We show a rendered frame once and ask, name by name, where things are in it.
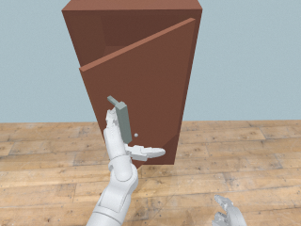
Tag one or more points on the robot right hand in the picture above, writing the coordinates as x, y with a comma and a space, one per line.
233, 215

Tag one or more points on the cupboard door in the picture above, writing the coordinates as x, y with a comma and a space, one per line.
149, 77

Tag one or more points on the robot left forearm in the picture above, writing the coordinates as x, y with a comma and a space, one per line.
113, 204

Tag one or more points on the robot left hand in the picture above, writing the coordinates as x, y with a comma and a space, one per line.
115, 146

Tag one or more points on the handle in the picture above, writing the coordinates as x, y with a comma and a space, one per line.
123, 119

